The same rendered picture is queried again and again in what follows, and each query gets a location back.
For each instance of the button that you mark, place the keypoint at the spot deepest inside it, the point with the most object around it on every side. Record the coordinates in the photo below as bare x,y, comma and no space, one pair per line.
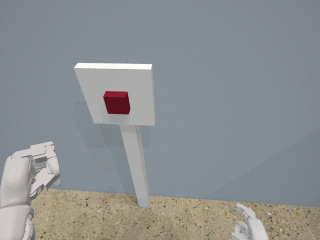
117,102

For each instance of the robot right hand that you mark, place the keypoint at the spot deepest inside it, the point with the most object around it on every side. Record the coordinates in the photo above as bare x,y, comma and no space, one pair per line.
253,230

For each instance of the robot left forearm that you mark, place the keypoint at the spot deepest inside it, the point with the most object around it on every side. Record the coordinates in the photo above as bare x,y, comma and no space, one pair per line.
15,223

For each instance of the panel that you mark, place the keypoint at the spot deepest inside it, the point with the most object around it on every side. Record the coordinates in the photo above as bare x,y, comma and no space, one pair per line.
137,80

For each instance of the robot left hand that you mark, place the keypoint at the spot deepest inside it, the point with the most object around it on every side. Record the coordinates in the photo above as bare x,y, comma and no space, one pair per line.
19,172

